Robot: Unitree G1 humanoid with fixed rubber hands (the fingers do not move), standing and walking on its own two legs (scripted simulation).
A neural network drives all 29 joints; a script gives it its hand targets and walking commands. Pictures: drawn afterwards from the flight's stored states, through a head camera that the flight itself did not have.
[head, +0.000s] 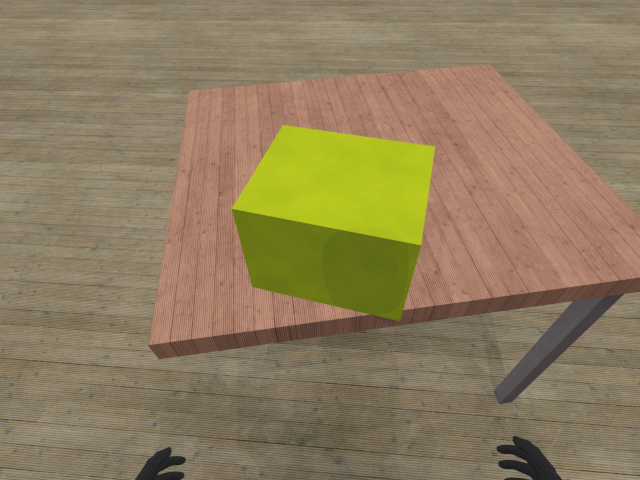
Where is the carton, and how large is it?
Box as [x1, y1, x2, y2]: [232, 125, 434, 320]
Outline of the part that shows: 283,125 232,207 234,219 252,286 399,320 420,247 434,146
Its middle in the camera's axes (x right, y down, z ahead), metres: +0.03 -0.03 +0.61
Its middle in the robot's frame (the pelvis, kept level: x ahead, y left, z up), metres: +0.47 -0.01 +0.04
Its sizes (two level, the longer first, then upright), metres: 0.242 0.201 0.179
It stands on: a table, 0.71 m high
